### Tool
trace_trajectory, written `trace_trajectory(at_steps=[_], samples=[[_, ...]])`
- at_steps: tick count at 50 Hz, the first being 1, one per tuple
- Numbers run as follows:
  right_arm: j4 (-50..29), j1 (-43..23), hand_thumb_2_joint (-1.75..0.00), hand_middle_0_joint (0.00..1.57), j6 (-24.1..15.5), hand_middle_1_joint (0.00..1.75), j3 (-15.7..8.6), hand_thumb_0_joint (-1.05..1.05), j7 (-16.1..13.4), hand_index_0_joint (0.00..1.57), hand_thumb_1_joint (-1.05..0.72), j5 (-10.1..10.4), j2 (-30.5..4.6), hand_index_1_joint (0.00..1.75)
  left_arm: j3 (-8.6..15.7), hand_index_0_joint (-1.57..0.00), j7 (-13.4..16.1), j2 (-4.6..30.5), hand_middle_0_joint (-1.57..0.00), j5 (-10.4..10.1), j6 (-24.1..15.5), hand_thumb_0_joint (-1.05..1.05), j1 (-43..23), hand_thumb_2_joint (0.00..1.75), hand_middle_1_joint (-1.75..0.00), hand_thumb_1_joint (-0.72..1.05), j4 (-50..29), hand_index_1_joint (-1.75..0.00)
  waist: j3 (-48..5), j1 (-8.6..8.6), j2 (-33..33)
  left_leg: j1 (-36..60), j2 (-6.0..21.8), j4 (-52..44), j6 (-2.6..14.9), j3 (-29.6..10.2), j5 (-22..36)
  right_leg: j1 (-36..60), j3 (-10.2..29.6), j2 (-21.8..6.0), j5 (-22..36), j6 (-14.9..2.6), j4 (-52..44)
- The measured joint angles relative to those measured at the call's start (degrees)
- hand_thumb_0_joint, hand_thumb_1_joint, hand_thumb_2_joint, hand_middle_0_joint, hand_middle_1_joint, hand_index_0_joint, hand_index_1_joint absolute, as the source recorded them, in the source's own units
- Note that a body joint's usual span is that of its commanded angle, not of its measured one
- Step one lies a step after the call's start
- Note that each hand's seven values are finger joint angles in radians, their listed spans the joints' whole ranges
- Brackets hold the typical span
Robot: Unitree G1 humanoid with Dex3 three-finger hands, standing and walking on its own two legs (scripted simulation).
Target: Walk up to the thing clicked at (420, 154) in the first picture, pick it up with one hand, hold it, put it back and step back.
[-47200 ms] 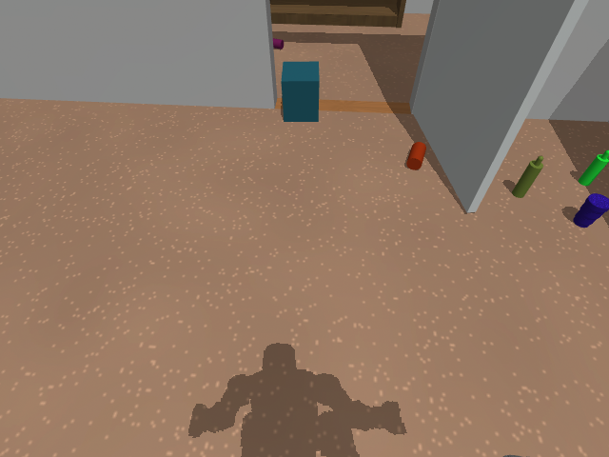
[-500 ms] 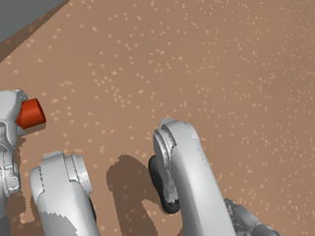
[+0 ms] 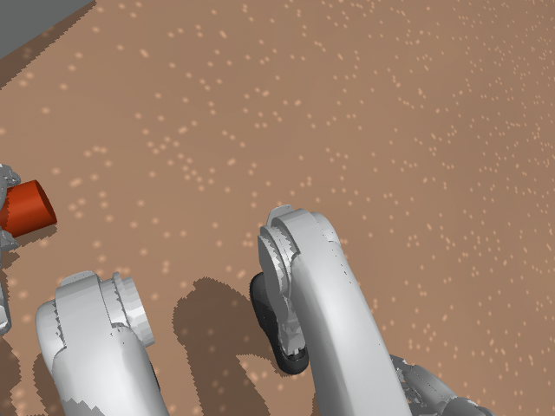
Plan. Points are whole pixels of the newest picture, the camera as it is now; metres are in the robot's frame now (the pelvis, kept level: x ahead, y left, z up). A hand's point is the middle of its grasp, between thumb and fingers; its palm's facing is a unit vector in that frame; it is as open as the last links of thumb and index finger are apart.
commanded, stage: open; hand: left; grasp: from above
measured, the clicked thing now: out of the picture +0.43 +0.28 -0.26
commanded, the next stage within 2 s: withdraw in 0.98 s
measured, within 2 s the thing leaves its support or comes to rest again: rests again in 0.56 s
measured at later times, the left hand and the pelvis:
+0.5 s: hand out of the picture +0.43 +0.28 -0.22, palm faces -0.42 -0.14 -0.90, open 10.3 cm; pelvis +0.00 +0.00 +0.00, yaw -1 degrees
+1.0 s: hand out of the picture +0.43 +0.28 -0.22, palm faces -0.44 -0.16 -0.88, open 12.5 cm; pelvis +0.00 +0.00 +0.00, yaw -1 degrees
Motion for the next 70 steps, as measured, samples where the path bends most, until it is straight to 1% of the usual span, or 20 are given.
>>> trace_trajectory(at_steps=[5,9,14,19,25,32,38,43,49,51,56,59,61,62,66,68,70], samples=[[-0.1,-0.2,-0.9,0.2,-0.7,0.3,0.9,0.0,0.2,0.2,-0.9,-0.5,-0.3,0.3,-0.4,-0.91,0.6,0.9,-0.97,0.4,0.1,-0.01,-0.7,0.2,-0.09,0.08,1.6,-0.13,0.5,-0.5,-0.2,0.1,0.1,0.4,0.2,-0.3,0.1,0.3,-0.2,0.2,0.2,-0.02,0.0],[-0.2,-0.4,-0.9,0.2,-1.2,0.3,1.3,0.0,0.4,0.2,-0.9,-0.9,-0.2,0.3,-0.7,-0.89,1.0,1.1,-0.95,0.4,0.1,-0.01,-0.8,0.23,-0.12,0.07,2.1,-0.16,0.7,-0.55,-0.3,0.2,0.2,0.5,0.33,-0.3,0.1,0.5,-0.4,0.3,0.3,-0.13,-0.1],[-0.4,-0.8,-0.9,0.2,-1.9,0.3,2.0,0.0,1.0,0.2,-0.9,-1.1,-0.4,0.3,-1.1,-0.83,1.3,1.1,-0.89,0.5,0.1,-0.01,-0.7,0.33,-0.2,0.04,2.2,-0.24,1.0,-0.52,-0.5,0.5,0.2,0.6,0.31,-0.5,0.1,0.9,-0.5,0.4,0.5,-0.08,-0.2],[-0.6,-1.3,-0.9,0.2,-2.5,0.3,2.1,0.0,1.4,0.2,-0.9,-1.3,-0.4,0.3,-2.0,-0.75,1.7,0.9,-0.82,0.3,0.3,-0.01,-0.7,0.46,-0.3,0.01,2.3,-0.35,1.0,-0.29,-0.6,0.4,0.2,0.5,0.35,-0.7,0.3,0.8,-0.7,0.4,0.6,-0.09,-0.3],[-0.9,-1.7,-0.9,0.2,-3.2,0.3,1.9,0.0,1.8,0.2,-0.9,-1.1,-0.8,0.3,-1.7,-0.67,2.1,1.2,-0.73,0.1,0.8,0.0,-1.1,0.58,-0.42,-0.02,1.5,-0.47,1.4,-0.23,-0.8,0.2,0.1,0.4,0.43,-0.7,0.4,0.8,-0.7,0.3,0.6,-0.21,-0.5],[-0.8,-1.5,-0.9,0.2,-3.7,0.3,1.9,0.0,2.4,0.2,-0.9,-0.7,-1.0,0.3,-1.5,-0.55,1.2,2.2,-0.59,-1.2,1.4,0.0,-1.7,0.68,-0.54,-0.06,0.6,-0.58,1.5,-0.35,-1.0,0.2,0.0,0.6,0.09,-1.1,-0.1,0.8,-1.1,0.1,0.2,-0.09,-0.4],[-1.0,-0.9,-0.9,0.2,-3.3,0.3,2.1,0.0,2.6,0.2,-0.9,-0.5,-0.9,0.3,-1.9,-0.43,-0.3,1.9,-0.47,-2.2,1.4,0.0,-0.8,0.73,-0.63,-0.13,-0.7,-0.66,1.7,-0.14,-0.5,0.5,-0.1,0.3,-0.08,-1.2,-0.6,1.0,-1.1,-0.1,-0.2,0.01,-0.6],[-1.4,-0.6,-0.9,0.2,-2.8,0.3,2.5,0.0,2.3,0.2,-0.9,-0.3,-0.6,0.3,-1.9,-0.36,-0.9,1.5,-0.39,-2.8,0.6,0.0,0.0,0.77,-0.69,-0.19,-1.4,-0.72,1.8,0.18,-0.4,0.8,0.0,0.0,-0.21,-1.2,-0.5,1.1,-1.2,-0.1,-0.1,-0.02,-0.8],[-1.7,-0.5,-0.9,0.2,-2.4,0.3,2.7,0.0,1.8,0.2,-0.9,-0.3,-0.4,0.3,-1.7,-0.31,-0.9,1.8,-0.33,-2.1,-0.6,0.0,-0.1,0.81,-0.76,-0.24,-1.1,-0.78,1.9,0.2,-0.5,0.8,0.0,-0.2,-0.21,-1.1,-0.2,1.1,-1.1,-0.1,0.2,-0.09,-1.0],[-1.7,-0.5,-0.9,0.2,-2.2,0.3,2.7,0.0,1.6,0.2,-0.9,-0.4,-0.4,0.3,-1.6,-0.3,-0.5,1.9,-0.32,-1.8,-0.9,0.0,0.0,0.82,-0.78,-0.25,-1.1,-0.8,1.8,0.17,-0.6,0.8,0.1,-0.2,-0.22,-1.2,-0.1,1.1,-1.2,0.0,0.3,-0.06,-1.0],[-1.5,-0.6,-0.9,0.2,-2.1,0.3,2.7,0.0,1.4,0.2,-0.9,-0.7,-0.6,0.3,-2.2,-0.27,0.4,2.1,-0.28,-0.9,-1.0,0.0,-0.5,0.85,-0.84,-0.26,-0.1,-0.85,1.6,-0.09,-0.8,0.8,0.0,-0.1,-0.23,-1.2,0.0,1.1,-1.2,0.0,0.4,-0.19,-0.9],[-1.8,-0.4,-0.9,0.2,-2.2,0.3,2.3,0.0,1.3,0.2,-0.9,-0.7,-0.7,0.3,-1.3,-0.26,1.0,2.1,-0.26,-0.5,-0.6,0.0,-0.3,0.86,-0.87,-0.28,-0.7,-0.87,1.5,-0.09,-0.7,0.7,0.1,-0.1,-0.16,-1.2,0.0,1.0,-1.2,0.0,0.5,-0.29,-1.0],[-1.7,-0.1,-0.9,0.2,-2.2,0.3,1.6,0.0,1.5,0.2,-0.9,-0.6,-0.7,0.3,0.0,-0.25,1.4,1.7,-0.24,-0.5,0.0,0.0,0.3,0.86,-0.88,-0.3,-2.6,-0.88,1.2,0.18,-0.6,0.6,0.1,-0.2,-0.13,-1.1,0.0,0.9,-1.2,0.0,0.6,-0.38,-1.1],[-1.7,0.2,-0.9,0.2,-2.2,0.3,1.2,0.0,1.6,0.2,-0.9,-0.4,-0.7,0.3,0.4,-0.24,1.5,1.3,-0.24,-0.7,0.5,0.0,0.7,0.87,-0.89,-0.32,-4.0,-0.89,0.8,0.4,-0.5,0.5,0.1,-0.4,-0.14,-1.0,0.0,0.8,-1.1,0.0,0.5,-0.51,-1.2],[-0.4,1.6,-0.9,0.2,-1.4,0.3,-0.9,0.0,2.5,0.2,-0.91,1.0,-0.3,0.3,-0.5,-0.22,0.6,-2.2,-0.22,-3.0,3.0,0.0,3.0,0.89,-0.91,-0.36,-11.8,-0.91,-2.6,2.05,1.0,0.2,0.2,-1.3,-0.26,-0.3,-0.5,0.2,-0.7,-0.3,-0.2,-1.24,-1.5],[0.3,2.2,-0.9,0.2,-0.2,0.3,-2.3,0.0,2.8,0.2,-0.91,2.4,0.1,0.3,-1.2,-0.21,-0.6,-4.3,-0.21,-4.6,4.6,0.0,4.8,0.9,-0.92,-0.38,-16.2,-0.92,-5.3,3.14,2.3,0.2,0.3,-2.3,-0.25,0.2,-1.0,0.0,-0.4,-0.6,-0.7,-1.54,-2.1],[0.9,2.5,-0.9,0.2,1.2,0.3,-3.9,0.0,2.8,0.2,-0.91,4.1,0.6,0.3,-2.4,-0.2,-2.6,-6.5,-0.2,-6.4,6.7,0.0,6.1,0.92,-0.93,-0.4,-19.8,-0.93,-8.1,4.38,3.8,0.5,0.5,-3.8,-0.12,1.0,-1.3,0.0,0.1,-0.9,-1.3,-1.74,-3.0]])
